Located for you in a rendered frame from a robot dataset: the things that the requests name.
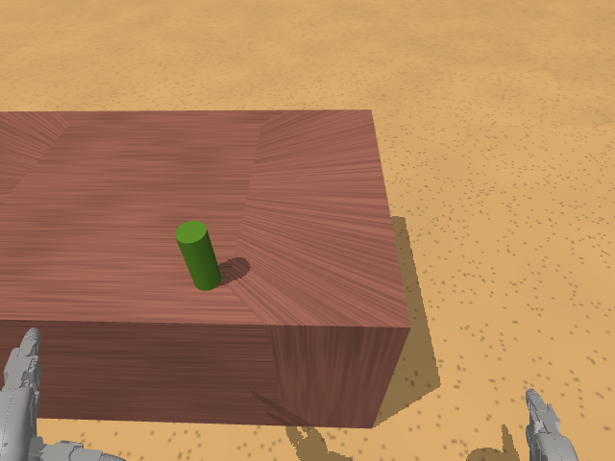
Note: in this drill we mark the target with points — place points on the can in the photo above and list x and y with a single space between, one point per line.
195 245

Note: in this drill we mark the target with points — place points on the right robot hand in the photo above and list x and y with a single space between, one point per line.
543 437

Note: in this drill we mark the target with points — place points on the left robot hand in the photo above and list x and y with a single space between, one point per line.
19 405

